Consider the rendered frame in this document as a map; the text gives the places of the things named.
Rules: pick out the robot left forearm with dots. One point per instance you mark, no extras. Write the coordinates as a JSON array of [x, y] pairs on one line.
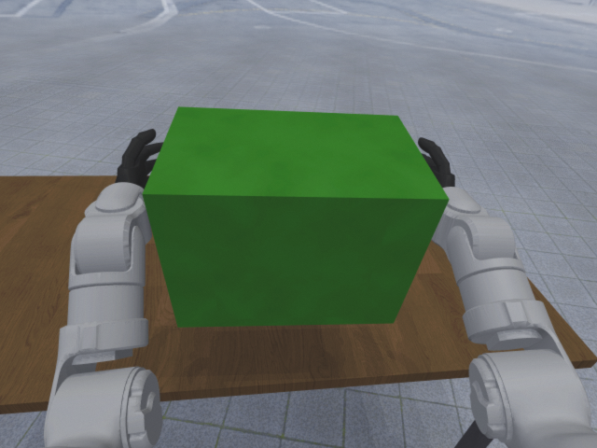
[[107, 275]]

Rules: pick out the robot left upper arm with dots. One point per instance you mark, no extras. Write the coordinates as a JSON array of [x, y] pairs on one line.
[[117, 408]]

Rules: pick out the table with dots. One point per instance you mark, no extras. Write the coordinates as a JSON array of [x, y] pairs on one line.
[[38, 219]]

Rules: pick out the left robot hand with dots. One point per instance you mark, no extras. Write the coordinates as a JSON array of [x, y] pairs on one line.
[[134, 168]]

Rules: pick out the carton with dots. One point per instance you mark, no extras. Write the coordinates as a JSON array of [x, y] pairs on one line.
[[282, 218]]

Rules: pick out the robot right upper arm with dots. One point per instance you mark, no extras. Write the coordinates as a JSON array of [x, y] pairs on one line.
[[529, 399]]

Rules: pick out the right robot hand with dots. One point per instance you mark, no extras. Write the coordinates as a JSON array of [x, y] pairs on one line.
[[438, 164]]

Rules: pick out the robot right forearm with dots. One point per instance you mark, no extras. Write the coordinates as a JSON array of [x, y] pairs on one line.
[[500, 306]]

